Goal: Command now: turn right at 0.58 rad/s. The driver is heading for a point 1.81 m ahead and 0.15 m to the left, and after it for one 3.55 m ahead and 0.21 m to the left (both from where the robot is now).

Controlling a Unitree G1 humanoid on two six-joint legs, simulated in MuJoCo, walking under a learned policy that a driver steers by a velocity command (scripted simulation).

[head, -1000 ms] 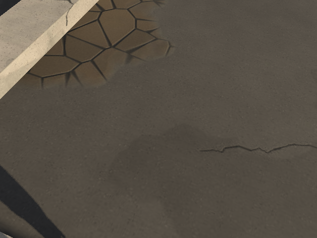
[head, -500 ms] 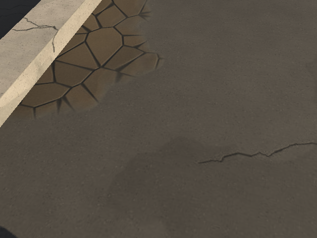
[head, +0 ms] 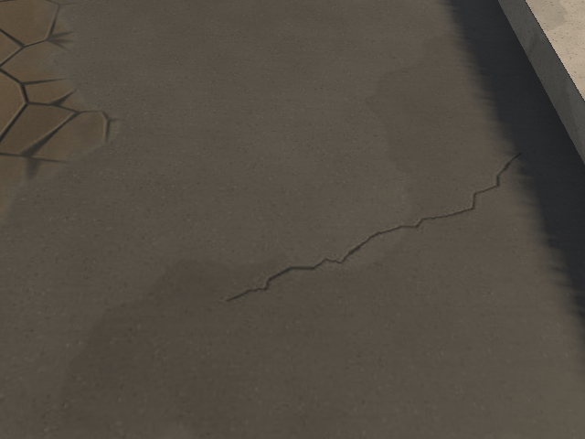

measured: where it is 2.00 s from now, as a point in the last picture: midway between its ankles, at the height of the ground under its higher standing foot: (382, 435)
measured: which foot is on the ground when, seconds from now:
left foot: down 0.00-0.32, up 0.34-0.78, down 0.80-1.00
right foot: up 0.00-0.32, down 0.34-0.80, up 0.82-1.00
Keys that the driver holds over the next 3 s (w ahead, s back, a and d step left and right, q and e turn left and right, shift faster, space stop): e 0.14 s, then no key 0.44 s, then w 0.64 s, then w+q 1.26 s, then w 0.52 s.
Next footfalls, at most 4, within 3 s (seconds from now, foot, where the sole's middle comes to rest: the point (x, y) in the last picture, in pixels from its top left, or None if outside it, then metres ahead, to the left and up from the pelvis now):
0.34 right None -0.02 -0.13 -0.78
0.80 left None -0.02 0.05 -0.78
1.38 right None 0.36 -0.35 -0.93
1.86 left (339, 409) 0.61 -0.17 -0.93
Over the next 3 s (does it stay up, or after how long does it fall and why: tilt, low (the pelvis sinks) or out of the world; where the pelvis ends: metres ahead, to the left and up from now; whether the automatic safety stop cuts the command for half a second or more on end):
stays up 1.01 -0.05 -0.16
